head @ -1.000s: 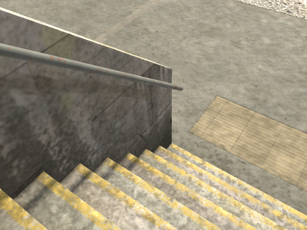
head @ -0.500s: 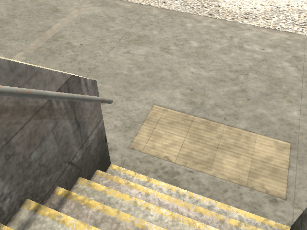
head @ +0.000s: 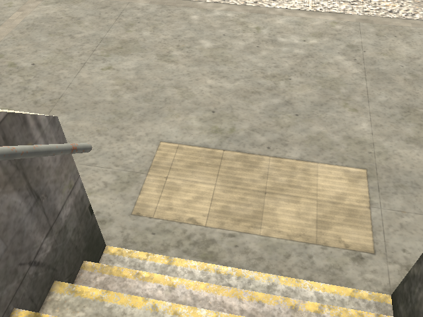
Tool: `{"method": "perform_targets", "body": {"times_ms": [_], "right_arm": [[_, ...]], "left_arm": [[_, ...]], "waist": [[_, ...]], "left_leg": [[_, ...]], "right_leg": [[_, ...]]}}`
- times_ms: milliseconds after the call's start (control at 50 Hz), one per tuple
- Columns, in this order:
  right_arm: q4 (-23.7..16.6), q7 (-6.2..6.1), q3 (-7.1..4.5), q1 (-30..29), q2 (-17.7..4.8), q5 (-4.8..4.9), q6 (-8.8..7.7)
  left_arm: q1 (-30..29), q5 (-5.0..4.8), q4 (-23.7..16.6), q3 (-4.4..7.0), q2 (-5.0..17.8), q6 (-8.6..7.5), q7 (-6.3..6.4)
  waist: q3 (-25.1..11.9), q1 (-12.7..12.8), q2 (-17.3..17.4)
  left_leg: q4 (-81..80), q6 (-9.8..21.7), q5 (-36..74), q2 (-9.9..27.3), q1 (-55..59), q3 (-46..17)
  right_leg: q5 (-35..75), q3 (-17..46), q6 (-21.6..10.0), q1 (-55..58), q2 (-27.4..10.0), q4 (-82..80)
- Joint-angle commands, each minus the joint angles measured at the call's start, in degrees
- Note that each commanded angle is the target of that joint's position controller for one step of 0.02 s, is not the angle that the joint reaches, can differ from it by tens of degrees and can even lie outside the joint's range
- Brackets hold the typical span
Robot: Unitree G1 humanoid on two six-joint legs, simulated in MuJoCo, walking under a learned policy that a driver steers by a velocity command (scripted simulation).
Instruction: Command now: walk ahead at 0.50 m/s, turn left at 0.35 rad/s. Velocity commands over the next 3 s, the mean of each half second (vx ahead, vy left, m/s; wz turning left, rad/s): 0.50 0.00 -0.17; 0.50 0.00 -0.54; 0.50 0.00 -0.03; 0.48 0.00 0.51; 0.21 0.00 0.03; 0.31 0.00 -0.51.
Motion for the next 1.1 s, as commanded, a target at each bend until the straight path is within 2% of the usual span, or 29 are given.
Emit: {"method": "perform_targets", "body": {"times_ms": [20, 100, 120, 140, 160, 180, 200, 220, 240, 260, 280, 320, 360, 400, 460, 600, 620, 640, 660, 680, 700, 740, 760, 780, 840, 920, 980, 1040, 1100], "right_arm": [[-4.05, -0.65, -0.55, -2.27, -6.95, 0.21, -0.89], [-5.57, -0.94, -1.69, -0.42, -8.18, 0.98, 0.08], [-7.03, -2.98, -4.8, -4.0, -13.33, 7.08, 3.57], [-5.91, -4.77, -4.65, 0.09, -11.42, 5.47, 6.29], [-2.96, -1.89, -0.79, 7.41, -3.27, 1.06, 5.03], [-2.71, 1.79, -1.17, 2.17, -6.93, 0.52, 5.57], [-1.76, 5.92, -1.83, 3.01, -8.02, -0.3, 5.41], [-3.18, 7.97, -3.88, 7.09, -7.16, 2.63, 4.18], [-8.54, 7.43, -4.79, 1.49, -10.26, 4.23, 3.27], [-16.32, 5.51, -3.41, -8.16, -8.66, 3.08, 1.97], [-15.71, 3.78, -2.42, -12.04, -7.29, 2.09, 2.55], [-12.37, 1.81, -0.29, -7.0, -1.85, 1.55, 3.26], [-12.97, 4.16, 0.15, -16.14, -1.29, -0.48, 3.88], [-14.81, 6.42, 0.72, -20.96, -2.17, -0.14, 3.06], [-16.75, 4.34, -0.43, -25.56, -8.07, -1.43, 2.33], [-24.28, 3.81, 0.06, -39.99, -5.8, -1.17, 5.14], [-23.11, 3.36, -0.23, -35.44, -6.36, -0.58, 4.88], [-14.77, 3.97, -1.13, -11.4, -8.23, -2.21, 3.91], [-12.74, 1.8, -3.9, 1.98, -13.61, 1.87, 2.42], [-11.83, 2.09, -6.35, 10.3, -18.84, 1.11, 2.63], [-11.9, 3.68, -7.78, 3.94, -22.97, 0.93, 2.55], [-13.52, 3.39, -8.21, -7.47, -19.4, -1.44, 4.59], [-13.12, 3.47, -6.62, -10.55, -12.49, -0.48, 4.89], [-12.29, 1.65, -2.96, -10.68, -0.5, -2.49, 3.74], [-7.62, -0.8, -1.67, -7.95, -2.3, -0.06, 0.04], [-7.57, -2.11, -0.69, -12.02, -6.83, -1.4, -3.15], [-6.06, -1.27, 0.23, -7.73, -7.31, -0.98, -1.62], [-0.55, -2.54, 0.28, 8.53, -6.92, 0.72, -0.34], [0.27, -2.03, -0.58, 7.47, -7.04, 0.12, 1.38]], "left_arm": [[2.0, 0.35, -1.89, 0.0, 3.42, 0.4, 0.68], [-2.92, 0.74, -4.48, 0.41, 4.27, 1.19, 0.93], [-7.22, -9.82, -4.27, 2.27, 3.7, 1.29, 4.44], [-5.67, -11.34, -3.56, 1.76, 3.22, 0.4, 5.36], [3.24, -0.58, 0.57, 1.84, 4.66, -0.17, 2.58], [18.42, -0.24, 4.77, 4.83, 7.86, -0.48, 2.12], [39.86, -0.39, 11.71, 8.44, 13.39, -1.06, 2.17], [38.28, -0.67, 10.9, 9.44, 18.32, -0.82, 0.88], [35.42, 0.54, 9.78, 10.4, 20.54, -0.53, 0.1], [29.26, -0.85, 8.35, 10.92, 19.55, -0.21, -0.04], [20.88, -0.22, 7.78, 7.1, 7.59, -0.04, -0.08], [20.39, 0.91, 9.65, 2.96, -5.04, -1.28, 1.62], [19.64, -2.57, 9.74, 1.53, -5.41, -2.91, 2.88], [17.8, -1.16, 9.81, 1.04, 0.15, -4.96, 3.68], [15.71, -1.57, 5.78, 0.68, 4.51, -5.87, 5.54], [28.35, -2.76, 8.17, 1.41, 3.95, -2.05, 4.38], [25.92, -2.6, 7.23, 1.62, 4.19, -1.49, 3.21], [22.05, 1.73, 7.53, 1.62, 3.21, -0.51, 0.07], [20.74, -4.79, 3.89, 1.22, 0.69, -1.34, 0.06], [21.92, -5.25, 3.57, 1.05, 0.12, -0.66, -1.79], [27.8, -6.57, 1.81, 1.65, -0.53, -1.47, -2.14], [24.75, -4.73, -1.49, 0.52, -1.43, -0.43, -1.06], [22.31, -3.69, 0.37, 0.72, 0.54, 0.08, -0.28], [20.92, -2.27, 1.55, -0.07, -2.02, 0.22, 0.28], [19.04, -1.71, 3.63, 1.11, -2.39, 0.04, -3.29], [4.57, -1.28, -1.02, 2.08, 2.29, -2.0, -2.54], [4.3, -0.07, 0.88, 2.27, 3.66, -0.86, -1.23], [-8.19, -0.24, -1.79, 1.67, 3.15, -0.34, -0.52], [-10.69, 0.15, -1.77, 0.65, 2.61, -0.03, -1.09]], "waist": [[5.47, 3.27, 2.7], [8.12, 1.25, 5.89], [7.15, -3.45, 4.69], [9.08, -5.31, 3.49], [6.9, 0.4, 2.13], [6.25, 8.76, 4.42], [-1.84, 16.37, -5.09], [-7.55, 12.75, -15.07], [-10.44, 11.46, -7.49], [-6.28, 13.41, -7.63], [2.79, 9.33, 4.22], [11.01, 3.77, 8.27], [12.29, 6.98, 2.71], [7.77, 6.2, -2.43], [3.85, 6.07, 1.89], [9.93, 15.91, -2.35], [8.44, 13.82, -0.53], [2.38, 4.27, 0.4], [0.12, -2.43, 11.55], [-10.95, -3.87, 16.57], [-17.47, 2.84, 11.8], [-6.91, 2.93, 4.99], [2.43, 4.68, -0.5], [10.48, 7.24, -4.05], [9.95, 8.69, 6.92], [7.35, 7.12, 2.37], [9.82, 7.2, 4.45], [14.11, -1.02, 4.26], [13.95, -1.11, 3.66]], "left_leg": [[-7.82, 10.47, 3.19, 10.4, -20.83, -17.9], [1.37, 9.55, 6.8, 12.67, -5.66, -24.8], [9.82, 7.44, 26.74, 10.96, -1.69, -14.96], [16.58, 7.68, 29.59, 7.71, 4.79, -14.11], [18.09, 6.99, 14.93, 13.12, 3.41, -28.84], [26.08, 7.19, 16.03, 13.47, -10.62, -28.86], [50.12, 1.66, 16.81, 6.54, -28.08, -21.85], [75.75, -2.72, -17.22, -2.31, -46.31, -8.4], [79.49, -3.39, -15.43, -0.03, -54.72, -4.46], [75.14, -6.0, -12.77, 2.28, -68.75, -5.42], [62.23, -4.23, 0.17, 9.95, -71.93, -11.33], [34.49, -1.74, 26.89, 16.7, -54.97, -11.52], [13.9, -1.16, 51.7, 14.08, -28.83, -3.01], [17.12, -4.28, 63.27, 14.3, -16.5, -5.53], [-0.33, -4.16, 73.02, 9.34, 0.92, -2.28], [-43.27, -3.48, 44.22, 9.2, -11.72, -6.22], [-45.77, -3.04, 47.47, 9.4, -0.84, -4.46], [-27.86, -1.7, 59.87, 9.24, 29.42, -1.9], [-50.1, 2.57, 60.96, 15.1, 45.73, -5.29], [-22.59, 11.61, 97.59, 26.44, 71.19, -7.7], [-10.56, 16.19, 106.46, 33.57, 72.29, -6.05], [-20.65, 17.09, 58.01, 35.96, 49.41, -16.89], [-26.78, 15.18, 36.63, 32.89, 31.6, -15.66], [-27.56, 10.48, 35.57, 27.19, 15.33, -7.89], [-25.02, 3.39, 35.12, 17.36, -15.54, 0.53], [-20.33, -0.53, 23.6, 15.91, -12.86, 3.26], [-13.09, 1.97, 18.96, 19.26, -8.33, -1.3], [-6.65, 3.21, 22.77, 23.2, 14.61, -8.79], [-1.24, 5.17, 27.75, 22.97, 14.33, -11.61]], "right_leg": [[1.1, -2.73, 3.47, 20.25, 2.82, -8.87], [-11.93, -2.2, 1.58, 19.55, 2.55, -26.84], [-5.23, -7.12, 1.52, 21.77, 5.04, -28.81], [-7.98, -4.38, 0.76, 20.42, 2.37, -45.25], [-8.64, -0.48, -2.2, 29.13, -1.85, -54.81], [-5.38, -5.13, -4.14, 48.83, -1.39, -53.31], [1.77, -4.3, -9.14, 76.8, -3.33, -41.59], [31.22, 0.54, -17.0, 88.32, -10.39, -20.6], [35.48, 8.57, -20.71, 88.44, -13.5, -19.08], [2.43, 25.16, -26.82, 85.24, -19.48, -27.02], [-17.43, 22.31, -21.95, 71.24, -20.38, -29.94], [-19.18, 8.95, -15.76, 39.69, -8.37, -29.27], [-29.53, 1.61, -15.05, 9.4, 1.19, -30.46], [-34.61, 7.4, -15.52, -0.49, 2.56, -25.71], [-44.44, 8.73, -12.39, -7.3, 7.36, -16.44], [-38.08, 30.18, -16.43, 31.48, 5.47, 0.61], [-34.52, 29.24, -15.53, 26.64, 7.32, 4.79], [-28.74, 24.45, -11.51, 7.9, 11.43, 20.38], [-31.02, 16.41, -5.52, -2.66, 15.48, 33.94], [-67.5, 7.08, -1.99, -20.2, 20.58, 64.68], [-69.67, 2.79, -2.58, -27.3, 16.45, 70.4], [-59.35, 5.62, -2.18, -33.63, 7.67, 61.74], [-51.78, 5.12, -2.49, -32.2, 4.69, 58.0], [-29.45, 6.76, -4.2, -26.84, -1.65, 36.08], [-3.1, -3.44, -4.35, 1.83, 1.04, 21.56], [15.88, 0.25, -5.3, 7.77, 1.23, -3.42], [11.15, -0.94, -3.31, 9.95, 2.7, -4.56], [3.31, -1.78, -1.54, -5.47, 0.96, -23.12], [-2.17, -2.02, -0.51, 2.77, -0.12, -25.53]]}}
